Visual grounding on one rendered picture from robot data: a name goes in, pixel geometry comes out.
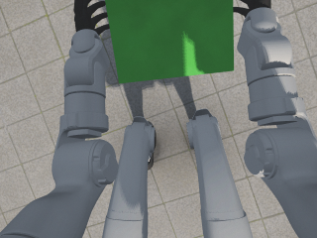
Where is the robot left thigh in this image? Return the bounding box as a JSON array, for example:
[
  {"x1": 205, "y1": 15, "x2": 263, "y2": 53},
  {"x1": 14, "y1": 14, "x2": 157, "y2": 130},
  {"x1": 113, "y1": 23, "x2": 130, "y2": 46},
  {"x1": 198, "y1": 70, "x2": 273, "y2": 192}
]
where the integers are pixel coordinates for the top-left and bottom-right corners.
[{"x1": 102, "y1": 122, "x2": 156, "y2": 238}]

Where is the left robot forearm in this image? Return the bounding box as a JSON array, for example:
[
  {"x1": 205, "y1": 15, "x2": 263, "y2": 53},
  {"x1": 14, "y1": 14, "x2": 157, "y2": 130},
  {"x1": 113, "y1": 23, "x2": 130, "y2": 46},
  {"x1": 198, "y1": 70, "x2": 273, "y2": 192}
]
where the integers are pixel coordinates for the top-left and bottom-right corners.
[{"x1": 52, "y1": 29, "x2": 110, "y2": 173}]

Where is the robot left hand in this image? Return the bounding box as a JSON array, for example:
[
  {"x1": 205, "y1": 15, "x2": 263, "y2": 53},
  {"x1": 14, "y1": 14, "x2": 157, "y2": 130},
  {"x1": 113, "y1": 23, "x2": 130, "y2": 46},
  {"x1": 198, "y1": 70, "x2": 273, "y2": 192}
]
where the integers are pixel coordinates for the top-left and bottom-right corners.
[{"x1": 73, "y1": 0, "x2": 110, "y2": 36}]

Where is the carton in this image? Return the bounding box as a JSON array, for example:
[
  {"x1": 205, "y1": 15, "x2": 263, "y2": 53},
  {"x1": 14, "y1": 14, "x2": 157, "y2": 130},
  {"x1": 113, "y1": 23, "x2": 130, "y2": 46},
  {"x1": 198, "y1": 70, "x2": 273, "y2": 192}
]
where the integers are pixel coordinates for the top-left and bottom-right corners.
[{"x1": 105, "y1": 0, "x2": 234, "y2": 84}]

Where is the left robot foot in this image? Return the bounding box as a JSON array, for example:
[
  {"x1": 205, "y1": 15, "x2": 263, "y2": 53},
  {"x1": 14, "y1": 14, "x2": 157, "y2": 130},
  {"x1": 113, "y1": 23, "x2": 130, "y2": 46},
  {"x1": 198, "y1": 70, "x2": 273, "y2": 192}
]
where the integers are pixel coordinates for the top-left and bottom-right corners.
[{"x1": 148, "y1": 126, "x2": 157, "y2": 170}]

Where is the right robot forearm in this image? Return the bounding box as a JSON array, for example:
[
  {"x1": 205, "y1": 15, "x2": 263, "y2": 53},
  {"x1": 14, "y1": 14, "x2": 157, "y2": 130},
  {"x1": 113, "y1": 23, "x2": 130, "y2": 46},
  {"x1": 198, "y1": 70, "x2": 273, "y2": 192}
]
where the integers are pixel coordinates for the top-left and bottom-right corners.
[{"x1": 237, "y1": 7, "x2": 317, "y2": 140}]

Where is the left robot upper arm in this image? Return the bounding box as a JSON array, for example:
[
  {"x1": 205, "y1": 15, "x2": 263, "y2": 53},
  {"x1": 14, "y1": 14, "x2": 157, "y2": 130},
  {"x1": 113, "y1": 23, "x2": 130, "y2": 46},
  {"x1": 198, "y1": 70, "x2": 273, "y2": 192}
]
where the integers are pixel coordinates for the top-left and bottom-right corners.
[{"x1": 0, "y1": 139, "x2": 119, "y2": 238}]

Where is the robot right hand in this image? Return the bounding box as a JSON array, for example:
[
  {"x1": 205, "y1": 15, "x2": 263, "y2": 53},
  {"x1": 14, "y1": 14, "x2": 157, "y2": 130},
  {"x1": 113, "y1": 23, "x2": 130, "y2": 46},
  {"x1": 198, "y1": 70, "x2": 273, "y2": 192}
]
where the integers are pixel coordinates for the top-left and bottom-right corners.
[{"x1": 233, "y1": 0, "x2": 271, "y2": 18}]

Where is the right robot upper arm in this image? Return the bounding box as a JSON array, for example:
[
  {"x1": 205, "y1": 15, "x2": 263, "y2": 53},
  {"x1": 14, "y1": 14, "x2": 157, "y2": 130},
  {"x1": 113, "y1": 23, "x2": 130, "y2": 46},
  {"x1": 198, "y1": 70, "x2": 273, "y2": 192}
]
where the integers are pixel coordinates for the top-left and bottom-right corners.
[{"x1": 244, "y1": 127, "x2": 317, "y2": 238}]

